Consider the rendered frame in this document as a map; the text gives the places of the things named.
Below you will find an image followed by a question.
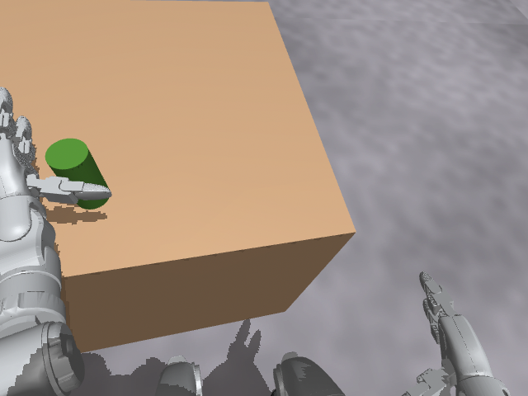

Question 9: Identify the left robot arm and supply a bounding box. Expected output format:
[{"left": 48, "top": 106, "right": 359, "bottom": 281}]
[{"left": 0, "top": 195, "right": 85, "bottom": 396}]

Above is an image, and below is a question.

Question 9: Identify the right robot arm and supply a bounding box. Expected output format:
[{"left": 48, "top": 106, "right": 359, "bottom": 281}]
[{"left": 455, "top": 376, "right": 511, "bottom": 396}]

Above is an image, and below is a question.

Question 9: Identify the left robot hand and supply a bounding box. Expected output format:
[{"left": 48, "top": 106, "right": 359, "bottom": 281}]
[{"left": 0, "top": 87, "right": 111, "bottom": 204}]

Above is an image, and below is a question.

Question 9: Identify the right robot hand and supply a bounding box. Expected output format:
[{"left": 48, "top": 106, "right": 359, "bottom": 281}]
[{"left": 402, "top": 271, "right": 493, "bottom": 396}]

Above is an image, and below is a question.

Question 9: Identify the can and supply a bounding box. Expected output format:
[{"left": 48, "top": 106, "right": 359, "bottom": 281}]
[{"left": 45, "top": 139, "right": 109, "bottom": 210}]

